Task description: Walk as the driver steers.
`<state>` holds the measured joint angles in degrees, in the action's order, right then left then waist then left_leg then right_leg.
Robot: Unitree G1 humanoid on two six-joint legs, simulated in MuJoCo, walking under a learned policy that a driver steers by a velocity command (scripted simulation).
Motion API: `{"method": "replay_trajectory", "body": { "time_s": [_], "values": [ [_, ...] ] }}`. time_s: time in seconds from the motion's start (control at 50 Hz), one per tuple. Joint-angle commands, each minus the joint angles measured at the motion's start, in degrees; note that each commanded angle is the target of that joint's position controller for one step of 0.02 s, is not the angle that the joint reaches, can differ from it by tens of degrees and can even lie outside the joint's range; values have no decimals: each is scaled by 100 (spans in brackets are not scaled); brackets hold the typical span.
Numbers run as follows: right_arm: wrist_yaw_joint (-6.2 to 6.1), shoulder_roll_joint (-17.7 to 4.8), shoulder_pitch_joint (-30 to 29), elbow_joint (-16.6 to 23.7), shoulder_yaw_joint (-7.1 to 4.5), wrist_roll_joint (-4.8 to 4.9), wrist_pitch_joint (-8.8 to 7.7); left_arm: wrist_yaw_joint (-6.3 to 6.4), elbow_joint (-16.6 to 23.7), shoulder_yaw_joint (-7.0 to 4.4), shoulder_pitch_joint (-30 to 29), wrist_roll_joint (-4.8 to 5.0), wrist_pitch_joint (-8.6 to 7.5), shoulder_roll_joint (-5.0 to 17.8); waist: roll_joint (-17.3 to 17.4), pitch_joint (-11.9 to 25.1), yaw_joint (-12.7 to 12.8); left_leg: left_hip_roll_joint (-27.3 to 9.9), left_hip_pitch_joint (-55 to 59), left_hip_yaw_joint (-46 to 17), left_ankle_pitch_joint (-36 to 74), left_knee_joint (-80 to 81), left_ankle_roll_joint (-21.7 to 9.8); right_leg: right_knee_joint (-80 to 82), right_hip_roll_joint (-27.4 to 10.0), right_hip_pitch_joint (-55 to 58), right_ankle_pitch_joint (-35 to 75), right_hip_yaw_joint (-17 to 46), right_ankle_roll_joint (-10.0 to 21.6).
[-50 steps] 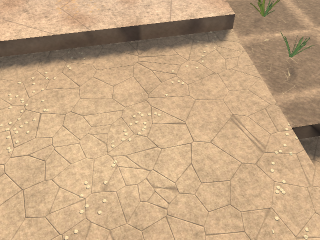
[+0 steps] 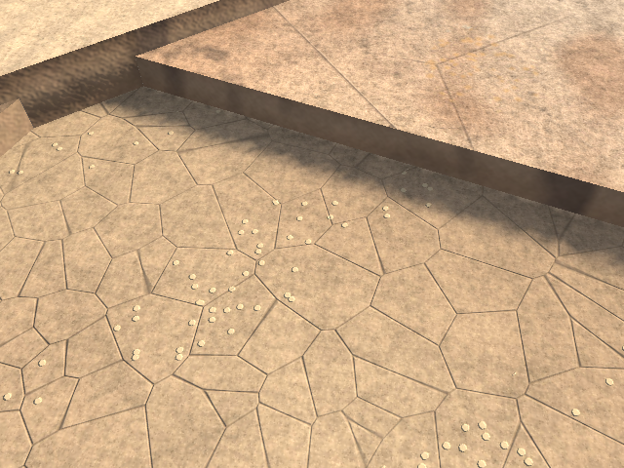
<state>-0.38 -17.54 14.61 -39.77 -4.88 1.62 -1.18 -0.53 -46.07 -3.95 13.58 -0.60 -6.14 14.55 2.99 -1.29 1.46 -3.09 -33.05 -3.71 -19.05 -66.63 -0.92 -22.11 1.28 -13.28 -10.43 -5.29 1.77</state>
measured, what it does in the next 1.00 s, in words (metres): walks ahead: left foot, then right foot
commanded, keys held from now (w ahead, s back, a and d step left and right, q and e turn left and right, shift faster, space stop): q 0.28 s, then e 0.72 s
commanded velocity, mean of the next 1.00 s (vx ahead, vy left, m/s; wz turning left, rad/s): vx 0.10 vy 0.00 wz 0.01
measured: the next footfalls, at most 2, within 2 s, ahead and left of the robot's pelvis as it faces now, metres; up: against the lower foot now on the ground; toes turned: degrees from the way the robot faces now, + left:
left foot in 0.28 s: +0.26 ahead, +0.15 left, +0.00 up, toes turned +11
right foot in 0.70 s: +0.22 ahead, -0.08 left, +0.00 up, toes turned +2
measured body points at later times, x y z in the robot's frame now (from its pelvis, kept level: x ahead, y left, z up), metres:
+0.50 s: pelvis +0.16 +0.05 -0.01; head +0.20 +0.07 +0.44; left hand +0.24 +0.34 -0.13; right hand +0.38 -0.17 -0.10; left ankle +0.22 +0.14 -0.74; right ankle +0.20 -0.11 -0.70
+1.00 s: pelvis +0.19 +0.02 +0.00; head +0.23 +0.00 +0.45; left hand +0.33 +0.31 -0.09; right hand +0.36 -0.27 -0.10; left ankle +0.22 +0.17 -0.70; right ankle +0.18 -0.08 -0.74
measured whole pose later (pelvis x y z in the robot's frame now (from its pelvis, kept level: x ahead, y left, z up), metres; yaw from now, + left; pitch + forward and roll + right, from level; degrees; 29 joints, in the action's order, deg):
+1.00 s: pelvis +0.19 +0.02 +0.00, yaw -5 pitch +3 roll +2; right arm -2.0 -16.6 3.6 -41.4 -5.2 0.5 0.5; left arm 2.2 -41.9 -4.4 12.0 0.8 1.7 17.9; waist 0.2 -2.2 1.6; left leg 2.2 -26.2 -3.8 -20.9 -46.0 4.2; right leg -27.3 1.6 -16.2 -13.7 6.7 1.7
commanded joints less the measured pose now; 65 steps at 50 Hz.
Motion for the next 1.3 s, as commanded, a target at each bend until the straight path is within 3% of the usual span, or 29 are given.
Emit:
{"method": "replay_trajectory", "body": {
  "time_s": [0.02,0.1,0.18,0.22,0.26,0.28,0.3,0.32,0.34,0.38,0.42,0.48,0.56,0.68,0.7,0.72,0.74,0.76,0.78,0.82,0.94,1.04,1.1,1.12,1.14,1.16,1.18,1.22,1.3],
  "values": [
    [-8,-206,-91,573,-63,-53,7,38,293,-205,-281,4,-95,860,-766,23,-159,-322,-725,-165,330,515,151,1078,-1696,519,2451,1040,995],
    [111,-88,-475,662,-4,-79,1,155,253,-253,-409,50,87,1036,-817,213,-49,-188,-117,290,1667,1932,184,882,-1437,551,3190,-24,779],
    [291,-200,-927,884,-63,-79,36,192,166,-292,-241,187,233,1204,-875,250,85,-5,233,512,1708,2868,-2,465,-1576,1001,3046,-249,611],
    [338,-401,-777,935,-166,-107,59,209,200,-344,-319,280,290,1333,-943,360,-75,187,553,662,1203,3162,-206,-103,-1670,1201,3577,-268,510],
    [278,-772,238,667,-381,-136,47,218,240,-310,-333,322,331,1185,-612,822,-598,598,1955,811,1862,4016,-544,-1726,-1298,922,3546,-528,188],
    [132,-1319,648,695,-524,-148,61,177,341,-211,-27,76,316,938,401,1250,-677,-374,3384,-523,4302,3958,-983,-3403,-922,-407,1284,-617,-211],
    [67,-1710,206,954,-450,-298,32,87,498,6,551,-150,265,452,1451,1984,-28,-1975,4743,-2968,6145,3749,-2315,-5354,-13,-2269,-3326,0,-537],
    [118,-1150,244,1052,-298,-276,23,20,355,-65,277,53,264,975,573,2682,-517,-2001,4511,-2908,5066,4129,-2374,-5765,-207,-2309,-2965,948,-494],
    [145,-793,-72,994,-165,-243,-13,10,402,-88,-95,222,322,1069,295,2046,-464,-1737,4008,-2121,4521,4184,-2037,-5603,-471,-2526,-2529,891,-426],
    [142,-259,-530,822,40,-157,-18,111,269,-42,-214,102,489,874,-70,1269,-173,-1159,2691,-1269,3332,4417,-1436,-4514,-839,-2095,-2016,893,-469],
    [126,-314,-886,697,50,-331,-47,148,103,-30,139,94,650,773,253,1050,138,-859,1488,-616,3167,4750,-1335,-3978,-750,-986,-1503,695,-578],
    [50,-316,-966,478,36,-408,-116,196,38,59,93,79,682,581,370,973,62,-820,1350,-229,2789,4864,-1306,-2847,-705,-512,-1114,661,-614],
    [-98,-625,-883,308,-60,-327,15,215,246,-21,-331,128,749,877,404,727,-177,-1186,1627,-533,1299,5026,-1371,-2636,-614,-782,-1113,534,-503],
    [-213,-579,-1042,168,-98,-122,180,84,208,-37,36,95,766,652,302,610,82,-1197,1995,-180,1835,4376,-1025,-1255,-328,-338,-639,120,-110],
    [-226,-520,-885,82,-112,-46,202,56,209,-68,131,41,760,774,96,510,109,-957,1875,79,1580,3969,-684,-551,-373,-130,28,384,93],
    [-232,-284,-729,136,-85,-134,198,104,278,-196,203,-15,743,1328,-1107,520,-110,-336,1187,767,869,2637,-125,11,-1324,285,1316,1825,522],
    [-243,-182,-1183,391,-53,-233,151,112,378,-291,87,-10,741,1734,-2126,143,-6,649,-91,978,-951,1912,282,366,-2236,443,2259,3261,1464],
    [-241,-303,-1614,470,-90,-264,135,112,436,-250,296,-160,642,1531,-1775,316,325,641,-435,295,-1794,688,305,490,-2347,550,2354,3510,1812],
    [-213,-369,-1457,401,-143,-189,150,128,460,-227,136,-154,547,1429,-1373,409,136,510,-551,23,-1507,213,260,355,-2098,664,2359,3069,1606],
    [-243,-426,-1180,215,-187,-205,199,180,604,-218,-359,87,513,1265,-933,430,-104,365,-657,-68,-826,261,322,136,-1677,777,2451,2477,1132],
    [-186,-133,-1390,270,-70,-124,86,323,708,-282,-123,158,703,1289,-1065,753,26,517,55,10,-141,1882,540,-121,-1267,1037,2566,2308,1017],
    [-65,-347,-1175,218,-116,-59,19,254,913,-335,-350,175,813,1364,-1379,678,15,665,1006,28,-98,3065,480,-168,-1182,545,2136,2876,1019],
    [-10,-491,-665,58,-200,-97,-63,283,1064,-290,-608,248,855,1208,-1243,690,-262,460,2155,20,1231,4676,243,-551,-774,85,1102,2974,576],
    [-44,-837,-466,75,-284,-191,-55,282,1110,-212,-434,154,846,943,-504,907,-187,-517,2942,-770,1770,4737,-112,-1363,-396,-602,-191,2580,277],
    [-59,-1247,-465,77,-356,-317,7,246,1231,-156,-157,142,789,718,1145,814,72,-1667,3342,-2248,2466,4899,-1010,-2437,556,-1962,-2515,1477,-62],
    [-49,-1012,-432,139,-304,-384,-39,232,1212,-268,-160,102,720,1151,1023,760,-97,-2162,3109,-2780,1581,5103,-1555,-3693,128,-2399,-2662,1413,-253],
    [-69,-699,-581,190,-212,-324,-83,197,1141,-360,-233,169,709,1408,592,546,-94,-1829,2951,-2329,287,5234,-1401,-4114,-108,-2566,-2109,1409,-264],
    [-139,-541,-787,188,-154,-140,-115,172,1088,-367,-313,138,752,1290,594,184,-112,-1283,2886,-1656,-824,5445,-949,-4341,-283,-2942,-1368,1228,-390],
    [-206,-632,-253,80,-158,-182,-206,46,1345,-219,-742,194,640,862,492,73,-463,-1175,3016,-907,-562,5750,-933,-3981,-452,-3122,-664,868,-526]
  ]
}}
